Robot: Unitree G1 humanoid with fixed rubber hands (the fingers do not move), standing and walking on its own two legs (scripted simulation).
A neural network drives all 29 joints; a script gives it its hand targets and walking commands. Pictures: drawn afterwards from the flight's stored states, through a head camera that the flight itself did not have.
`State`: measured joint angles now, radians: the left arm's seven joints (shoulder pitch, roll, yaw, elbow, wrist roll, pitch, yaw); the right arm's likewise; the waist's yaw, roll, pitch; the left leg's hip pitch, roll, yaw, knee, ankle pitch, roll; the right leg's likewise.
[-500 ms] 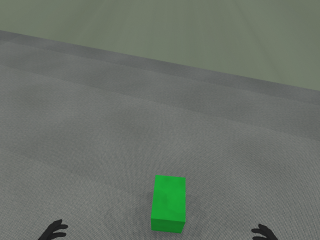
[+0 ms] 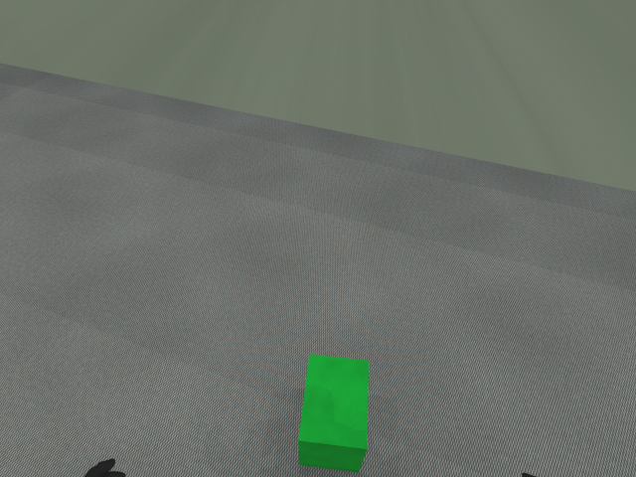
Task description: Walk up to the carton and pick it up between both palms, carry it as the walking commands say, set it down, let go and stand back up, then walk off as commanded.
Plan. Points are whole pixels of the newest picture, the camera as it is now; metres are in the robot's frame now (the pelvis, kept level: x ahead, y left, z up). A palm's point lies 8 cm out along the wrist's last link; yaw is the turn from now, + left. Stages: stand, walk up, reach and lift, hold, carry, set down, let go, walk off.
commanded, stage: stand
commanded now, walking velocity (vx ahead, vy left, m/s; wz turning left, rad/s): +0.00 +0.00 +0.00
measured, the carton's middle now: (333, 412) +0.46 -0.05 -0.67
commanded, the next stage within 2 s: walk off in 1.10 s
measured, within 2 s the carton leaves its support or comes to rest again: neither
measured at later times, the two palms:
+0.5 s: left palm out of the picture +0.08 +0.30 -0.10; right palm out of the picture +0.08 -0.30 -0.10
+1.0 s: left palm out of the picture +0.07 +0.31 -0.10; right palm out of the picture +0.07 -0.31 -0.10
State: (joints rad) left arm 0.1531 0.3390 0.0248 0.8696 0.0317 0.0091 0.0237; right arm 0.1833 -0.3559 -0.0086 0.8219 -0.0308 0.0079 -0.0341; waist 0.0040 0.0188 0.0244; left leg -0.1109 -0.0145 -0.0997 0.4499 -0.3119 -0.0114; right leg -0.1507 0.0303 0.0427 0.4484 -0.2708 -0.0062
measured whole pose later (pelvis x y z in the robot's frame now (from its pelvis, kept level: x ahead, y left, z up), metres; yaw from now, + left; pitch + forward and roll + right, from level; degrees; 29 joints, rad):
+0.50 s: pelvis -0.01 +0.00 +0.00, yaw +0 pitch -2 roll +0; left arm 0.14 0.36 0.02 0.98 0.03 0.00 0.01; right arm 0.17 -0.38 0.00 0.94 -0.02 0.00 -0.03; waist 0.01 0.01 0.03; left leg -0.08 -0.01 -0.09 0.39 -0.26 -0.01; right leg -0.13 0.03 0.05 0.39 -0.22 -0.01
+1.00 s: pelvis -0.02 +0.00 +0.01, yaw -1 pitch -3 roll +0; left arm 0.12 0.38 0.01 1.03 0.02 0.00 0.01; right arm 0.15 -0.39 0.00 0.99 -0.02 -0.01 -0.02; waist 0.01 0.01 0.04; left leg -0.08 -0.01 -0.09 0.36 -0.24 -0.01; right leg -0.13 0.03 0.06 0.37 -0.20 0.00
